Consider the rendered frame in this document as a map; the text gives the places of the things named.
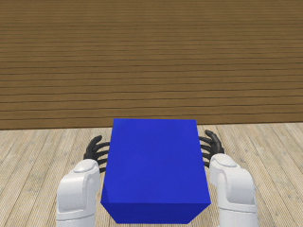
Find right robot forearm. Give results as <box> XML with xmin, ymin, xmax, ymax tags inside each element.
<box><xmin>209</xmin><ymin>153</ymin><xmax>258</xmax><ymax>227</ymax></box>

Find left robot hand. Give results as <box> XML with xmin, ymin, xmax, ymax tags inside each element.
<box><xmin>83</xmin><ymin>135</ymin><xmax>110</xmax><ymax>173</ymax></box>

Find carton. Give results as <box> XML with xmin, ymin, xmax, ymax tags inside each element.
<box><xmin>100</xmin><ymin>118</ymin><xmax>211</xmax><ymax>224</ymax></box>

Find left robot forearm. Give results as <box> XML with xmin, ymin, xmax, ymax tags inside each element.
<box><xmin>55</xmin><ymin>159</ymin><xmax>101</xmax><ymax>227</ymax></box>

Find right robot hand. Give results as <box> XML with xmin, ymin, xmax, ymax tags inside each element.
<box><xmin>199</xmin><ymin>130</ymin><xmax>224</xmax><ymax>168</ymax></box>

